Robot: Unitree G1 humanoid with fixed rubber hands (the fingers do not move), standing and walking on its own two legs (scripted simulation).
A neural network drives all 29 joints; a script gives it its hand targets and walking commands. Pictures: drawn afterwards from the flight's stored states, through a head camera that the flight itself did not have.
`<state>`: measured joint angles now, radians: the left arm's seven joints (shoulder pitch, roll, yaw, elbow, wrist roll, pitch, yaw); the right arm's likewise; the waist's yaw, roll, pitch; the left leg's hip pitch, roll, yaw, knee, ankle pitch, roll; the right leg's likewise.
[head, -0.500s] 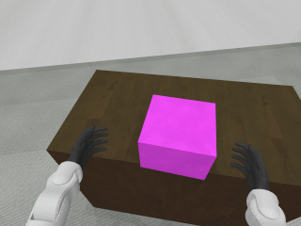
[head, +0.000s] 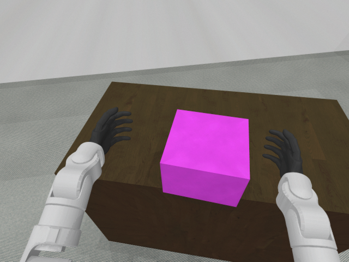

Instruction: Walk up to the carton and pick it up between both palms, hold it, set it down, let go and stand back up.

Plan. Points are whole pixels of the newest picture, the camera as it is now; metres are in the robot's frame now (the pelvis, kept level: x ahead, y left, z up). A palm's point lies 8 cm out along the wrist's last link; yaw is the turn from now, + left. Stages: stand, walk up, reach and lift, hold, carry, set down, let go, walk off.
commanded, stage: reach and lift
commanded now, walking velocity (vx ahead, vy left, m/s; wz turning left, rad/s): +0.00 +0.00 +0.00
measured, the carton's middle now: (205, 155) +0.42 -0.05 -0.01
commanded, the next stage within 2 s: none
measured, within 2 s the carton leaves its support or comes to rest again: neither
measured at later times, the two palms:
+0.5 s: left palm (115, 108) +0.43 +0.17 +0.16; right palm (287, 144) +0.36 -0.22 +0.11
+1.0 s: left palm (124, 134) +0.43 +0.17 +0.06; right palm (275, 164) +0.36 -0.21 +0.04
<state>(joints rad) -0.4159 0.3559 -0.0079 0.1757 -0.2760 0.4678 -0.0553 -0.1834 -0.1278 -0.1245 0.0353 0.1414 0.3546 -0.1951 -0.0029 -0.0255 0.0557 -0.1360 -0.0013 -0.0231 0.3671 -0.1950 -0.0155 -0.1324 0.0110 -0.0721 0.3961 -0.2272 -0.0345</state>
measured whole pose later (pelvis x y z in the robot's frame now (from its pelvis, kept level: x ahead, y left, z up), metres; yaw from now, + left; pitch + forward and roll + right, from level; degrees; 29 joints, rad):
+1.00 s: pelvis -0.01 +0.01 +0.00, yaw -1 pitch +8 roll -1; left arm -0.86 0.26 -0.03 1.15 -0.28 -0.13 -0.01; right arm -0.62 -0.13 -0.17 0.92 0.14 -0.11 -0.19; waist -0.07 -0.03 -0.02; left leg -0.40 0.02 -0.02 0.47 -0.20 -0.02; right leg -0.35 0.03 -0.07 0.40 -0.19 -0.03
